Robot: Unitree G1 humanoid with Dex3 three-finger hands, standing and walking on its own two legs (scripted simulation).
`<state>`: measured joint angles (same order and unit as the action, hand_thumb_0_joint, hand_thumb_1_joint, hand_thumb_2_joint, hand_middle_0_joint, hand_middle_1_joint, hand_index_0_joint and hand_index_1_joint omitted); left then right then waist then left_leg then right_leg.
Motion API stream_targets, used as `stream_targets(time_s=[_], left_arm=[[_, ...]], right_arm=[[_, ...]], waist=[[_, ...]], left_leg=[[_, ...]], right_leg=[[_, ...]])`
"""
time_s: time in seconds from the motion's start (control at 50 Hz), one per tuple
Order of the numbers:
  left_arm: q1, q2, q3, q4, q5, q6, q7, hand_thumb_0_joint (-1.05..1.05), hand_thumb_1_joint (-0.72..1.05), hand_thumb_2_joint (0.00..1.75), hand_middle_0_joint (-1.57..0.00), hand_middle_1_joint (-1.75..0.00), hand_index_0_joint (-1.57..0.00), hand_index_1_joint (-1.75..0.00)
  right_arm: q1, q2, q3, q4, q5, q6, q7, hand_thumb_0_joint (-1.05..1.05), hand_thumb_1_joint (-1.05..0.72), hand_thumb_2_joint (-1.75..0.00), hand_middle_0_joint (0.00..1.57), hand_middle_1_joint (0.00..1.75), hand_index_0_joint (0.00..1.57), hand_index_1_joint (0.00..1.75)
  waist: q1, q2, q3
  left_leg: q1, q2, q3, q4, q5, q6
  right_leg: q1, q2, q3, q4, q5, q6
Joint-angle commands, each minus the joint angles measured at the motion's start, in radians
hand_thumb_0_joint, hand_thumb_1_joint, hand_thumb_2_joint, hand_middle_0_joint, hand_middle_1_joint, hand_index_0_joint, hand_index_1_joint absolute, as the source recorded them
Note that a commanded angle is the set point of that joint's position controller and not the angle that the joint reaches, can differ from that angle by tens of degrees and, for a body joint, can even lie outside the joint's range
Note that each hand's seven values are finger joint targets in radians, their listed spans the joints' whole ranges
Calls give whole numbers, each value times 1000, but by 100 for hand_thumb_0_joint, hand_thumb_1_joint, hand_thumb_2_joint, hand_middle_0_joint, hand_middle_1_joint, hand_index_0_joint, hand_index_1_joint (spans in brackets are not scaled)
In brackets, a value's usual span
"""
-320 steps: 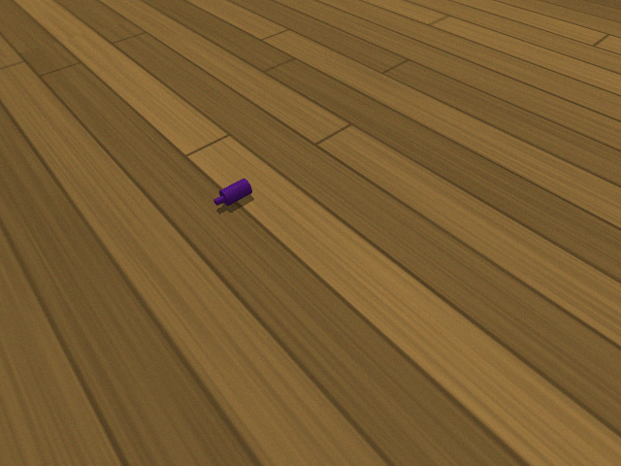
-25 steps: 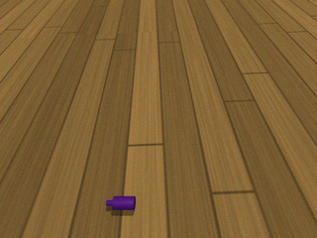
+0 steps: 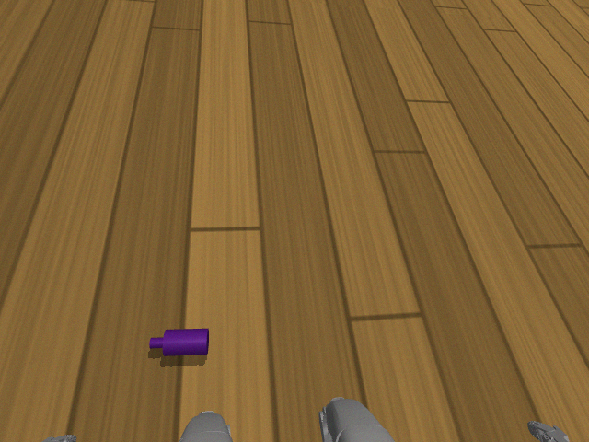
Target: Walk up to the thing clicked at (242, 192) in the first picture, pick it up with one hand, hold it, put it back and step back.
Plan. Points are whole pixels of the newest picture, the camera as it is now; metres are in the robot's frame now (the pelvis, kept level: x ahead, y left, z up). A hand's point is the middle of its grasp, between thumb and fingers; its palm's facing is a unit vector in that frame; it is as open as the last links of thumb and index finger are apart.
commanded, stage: walk up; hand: left
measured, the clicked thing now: (179, 342) +0.42 +0.29 -0.71
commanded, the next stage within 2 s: none
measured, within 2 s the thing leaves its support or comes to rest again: neither
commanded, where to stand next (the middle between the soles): +0.06 -0.01 m, yaw +5 degrees
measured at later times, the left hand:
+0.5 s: hand out of the picture +0.03 +0.31 -0.13, palm faces +0.05 -0.86 -0.50, open 7.4 cm
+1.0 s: hand out of the picture +0.01 +0.21 -0.18, palm faces +0.03 -0.94 -0.34, open 7.4 cm
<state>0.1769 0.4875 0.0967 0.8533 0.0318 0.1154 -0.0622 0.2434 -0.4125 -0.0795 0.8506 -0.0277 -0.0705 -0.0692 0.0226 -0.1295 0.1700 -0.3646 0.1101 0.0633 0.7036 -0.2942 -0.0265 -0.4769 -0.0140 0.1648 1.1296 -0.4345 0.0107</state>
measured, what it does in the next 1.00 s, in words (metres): steps on the spot: right foot, then left foot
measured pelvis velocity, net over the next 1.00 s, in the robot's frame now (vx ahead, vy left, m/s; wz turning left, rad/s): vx -0.03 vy -0.05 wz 0.07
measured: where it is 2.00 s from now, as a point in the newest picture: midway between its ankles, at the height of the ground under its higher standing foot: outside the picture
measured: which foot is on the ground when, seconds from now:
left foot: down 0.00-0.12, up 0.14-0.48, down 0.50-0.94, up 0.96-1.00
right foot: up 0.00-0.08, down 0.10-0.50, up 0.52-0.88, down 0.90-1.00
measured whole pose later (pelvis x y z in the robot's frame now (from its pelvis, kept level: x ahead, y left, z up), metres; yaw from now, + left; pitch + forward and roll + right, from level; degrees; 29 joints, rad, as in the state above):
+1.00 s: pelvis -0.03 -0.05 -0.03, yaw +4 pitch -3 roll -1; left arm 0.23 0.37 0.06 0.90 0.03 0.02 -0.02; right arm 0.24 -0.48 -0.08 0.85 -0.02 0.03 -0.03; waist 0.00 -0.01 0.13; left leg -0.57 0.00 -0.17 1.07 -0.50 0.03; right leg -0.39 -0.03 0.03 0.90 -0.46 0.03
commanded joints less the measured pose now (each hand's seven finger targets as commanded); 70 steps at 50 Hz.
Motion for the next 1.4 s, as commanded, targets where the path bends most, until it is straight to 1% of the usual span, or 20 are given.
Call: stream_targets(time_s=[0.0, 0.06, 0.1, 0.12, 0.18, 0.32, 0.44, 0.46, 0.5, 0.52, 0.7, 0.84, 0.88, 0.92, 0.98, 1.16, 1.24, 1.26, 1.3, 1.38], left_arm=[[81, 122, 40, -26, -8, -48, 6, 0, 90, 90, -20, -30, -20, -30], [213, 131, 70, 27, 7, -64, 17, 0, 90, 90, -20, -30, -20, -30], [81, 297, 91, -79, 33, -76, 25, 0, 90, 90, -20, -30, -20, -30], [-19, 300, 85, -108, 25, -76, 30, 0, 90, 90, -20, -30, -20, -30], [-11, 187, 53, -67, 0, -124, 62, 0, 90, 90, -20, -30, -20, -30], [224, 272, 78, -32, -12, -202, 133, 0, 90, 90, -20, -30, -20, -30], [-23, 153, 15, -104, -12, -150, 83, 0, 90, 90, -20, -30, -20, -30], [2, 84, -2, -106, -14, -125, 79, 0, 90, 90, -20, -30, -20, -30], [37, 88, 3, -127, -20, -83, 92, 0, 90, 90, -20, -30, -20, -30], [28, 146, 12, -99, -16, -69, 98, 0, 90, 90, -20, -30, -20, -30], [64, 160, 73, -140, 17, -24, 21, 0, 90, 90, -20, -30, -20, -30], [174, 132, 53, -16, -28, -84, 44, 0, 90, 90, -20, -30, -20, -30], [229, 165, 66, 5, -9, -113, 65, 0, 90, 90, -20, -30, -20, -30], [15, 353, 81, -76, 14, -129, 79, 0, 90, 90, -20, -30, -20, -30], [-4, 281, 71, -37, 6, -173, 102, 0, 90, 90, -20, -30, -20, -30], [210, 259, 75, -17, 0, -217, 112, 0, 90, 90, -20, -30, -20, -30], [23, 171, 29, -63, -1, -179, 80, 0, 90, 90, -20, -30, -20, -30], [71, 79, -1, -56, -7, -155, 77, 0, 90, 90, -20, -30, -20, -30], [57, 122, -2, -69, -23, -126, 97, 0, 90, 90, -20, -30, -20, -30], [113, 214, 47, -43, 7, -69, 60, 0, 90, 90, -20, -30, -20, -30]], right_arm=[[-41, -332, -74, -92, -14, 17, 18, 0, -90, -90, 20, 30, 20, 30], [-22, -267, -41, -92, -8, 49, 24, 0, -90, -90, 20, 30, 20, 30], [-35, -180, -18, -112, 23, 49, -6, 0, -90, -90, 20, 30, 20, 30], [-32, -238, -41, -84, 19, 43, -26, 0, -90, -90, 20, 30, 20, 30], [61, -224, -25, -12, 40, 37, 13, 0, -90, -90, 20, 30, 20, 30], [-53, -237, -66, -144, -51, 99, 116, 0, -90, -90, 20, 30, 20, 30], [137, -176, -61, -6, 38, 33, 84, 0, -90, -90, 20, 30, 20, 30], [196, -216, -71, 24, 31, 20, 61, 0, -90, -90, 20, 30, 20, 30], [191, -392, -87, -26, 31, 4, 31, 0, -90, -90, 20, 30, 20, 30], [115, -404, -94, -35, 38, 5, 22, 0, -90, -90, 20, 30, 20, 30], [109, -330, -82, -56, 8, -16, -51, 0, -90, -90, 20, 30, 20, 30], [-89, -305, -45, -140, -20, 55, 38, 0, -90, -90, 20, 30, 20, 30], [-30, -211, -18, -131, -7, 83, 43, 0, -90, -90, 20, 30, 20, 30], [-79, -203, -24, -141, 6, 73, 24, 0, -90, -90, 20, 30, 20, 30], [17, -256, -48, -56, 17, 71, 45, 0, -90, -90, 20, 30, 20, 30], [-65, -244, -81, -127, -24, 70, 145, 0, -90, -90, 20, 30, 20, 30], [203, -217, -88, 12, 21, 26, 108, 0, -90, -90, 20, 30, 20, 30], [280, -235, -96, 41, 16, 10, 78, 0, -90, -90, 20, 30, 20, 30], [218, -432, -106, -19, 25, -11, 50, 0, -90, -90, 20, 30, 20, 30], [177, -379, -98, 6, 36, -30, -34, 0, -90, -90, 20, 30, 20, 30]], waist=[[-12, 450, -138], [57, 227, -145], [53, -168, -91], [19, -107, -65], [-23, 18, -154], [48, 34, -104], [-76, -91, -152], [-100, 61, -165], [-88, 203, -264], [-64, 130, -238], [-12, 261, -164], [9, 458, -173], [48, 205, -151], [19, -47, -89], [-31, 111, -72], [48, -120, -86], [-109, -54, -167], [-139, 110, -191], [-109, 202, -184], [-24, 99, -75]], left_leg=[[-82, 158, -172, -244, -99, 232], [-226, 76, -101, 43, -107, 155], [-348, -162, -107, 413, -380, 59], [-251, -128, -194, 501, -366, 62], [-217, -88, -188, 395, -193, 53], [-402, -34, -207, 377, -186, 29], [204, -164, 39, -89, 94, 20], [276, -136, -11, -139, 217, 19], [179, 342, -736, -270, 373, 282], [126, 363, -775, -298, 240, 348], [67, 186, -386, -164, 283, 268], [-226, 47, -253, -142, -299, 222], [-327, -42, -178, 165, -359, 150], [-338, -136, -270, 459, -316, 60], [-345, -91, -228, 451, -165, 47], [-369, -48, -115, 267, -194, 31], [261, -155, 29, -67, -10, 32], [385, -122, -40, -122, 45, 16], [165, 363, -851, -375, -64, 240], [193, 261, -522, -202, 337, 210]], right_leg=[[176, -15, -168, -275, -75, -6], [363, 33, -197, -555, 26, -20], [150, -329, 427, -851, -41, -230], [68, -371, 454, -864, 23, -298], [246, -247, 175, -668, 130, -216], [454, -384, 243, -643, 433, -288], [34, -133, -136, -402, 362, -160], [-23, -71, -178, -209, 225, -122], [-80, 23, -16, 45, -210, -45], [-78, -8, 33, 139, -191, -48], [-179, -43, 11, 252, -8, -10], [240, 23, -231, -330, -34, 8], [298, -3, -96, -582, -87, -14], [5, -428, 631, -879, -374, -262], [150, -310, 330, -712, -170, -215], [306, -263, 226, -716, -173, -256], [-58, -122, -63, -405, 81, -156], [-159, -57, -130, -139, 79, -111], [-236, 0, 31, 56, -155, -56], [-296, -83, 26, 169, -14, -31]])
